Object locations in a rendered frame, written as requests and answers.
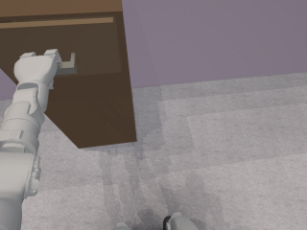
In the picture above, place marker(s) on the left robot forearm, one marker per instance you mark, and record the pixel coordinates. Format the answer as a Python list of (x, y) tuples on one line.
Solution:
[(23, 119)]

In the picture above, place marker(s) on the robot left upper arm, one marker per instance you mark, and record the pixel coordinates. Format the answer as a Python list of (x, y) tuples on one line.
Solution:
[(19, 178)]

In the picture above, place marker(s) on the left robot hand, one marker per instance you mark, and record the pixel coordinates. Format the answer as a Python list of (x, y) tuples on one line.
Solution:
[(38, 68)]

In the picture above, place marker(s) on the robot right thigh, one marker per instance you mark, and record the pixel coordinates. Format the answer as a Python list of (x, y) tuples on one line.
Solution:
[(180, 223)]

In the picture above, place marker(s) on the drawer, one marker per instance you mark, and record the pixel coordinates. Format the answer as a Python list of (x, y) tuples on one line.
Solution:
[(94, 40)]

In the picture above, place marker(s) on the cabinet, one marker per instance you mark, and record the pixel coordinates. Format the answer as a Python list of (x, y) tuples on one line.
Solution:
[(91, 110)]

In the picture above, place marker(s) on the handle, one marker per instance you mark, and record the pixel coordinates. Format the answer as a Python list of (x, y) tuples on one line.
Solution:
[(67, 67)]

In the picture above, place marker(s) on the robot left shin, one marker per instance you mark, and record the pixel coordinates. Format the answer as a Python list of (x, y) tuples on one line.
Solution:
[(121, 224)]

